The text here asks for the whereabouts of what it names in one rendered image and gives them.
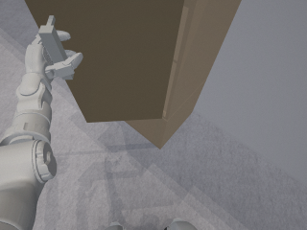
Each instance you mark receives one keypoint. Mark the cupboard door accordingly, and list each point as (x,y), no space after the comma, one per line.
(128,49)

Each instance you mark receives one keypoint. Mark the robot left upper arm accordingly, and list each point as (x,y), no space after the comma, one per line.
(24,169)

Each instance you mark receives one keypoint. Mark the robot left shin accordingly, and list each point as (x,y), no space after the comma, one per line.
(115,223)

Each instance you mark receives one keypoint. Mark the robot left hand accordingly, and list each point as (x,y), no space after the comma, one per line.
(37,60)

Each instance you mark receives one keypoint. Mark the right robot thigh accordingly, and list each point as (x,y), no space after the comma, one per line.
(181,225)

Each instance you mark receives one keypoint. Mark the handle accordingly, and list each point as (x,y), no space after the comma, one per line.
(50,39)

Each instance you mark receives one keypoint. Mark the robot left forearm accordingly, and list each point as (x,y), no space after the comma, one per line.
(33,114)

